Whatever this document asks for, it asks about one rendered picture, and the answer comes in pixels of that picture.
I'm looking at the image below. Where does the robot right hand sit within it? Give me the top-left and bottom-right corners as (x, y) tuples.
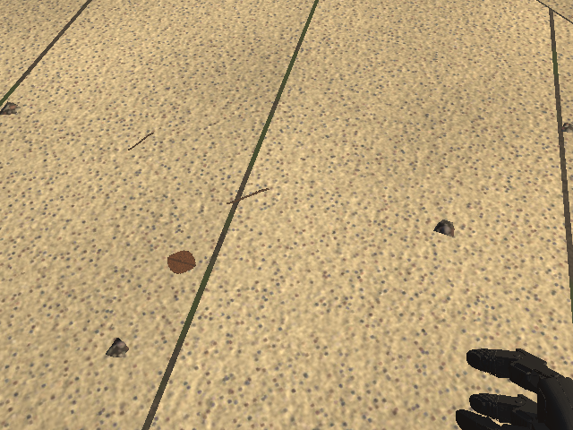
(456, 348), (573, 430)

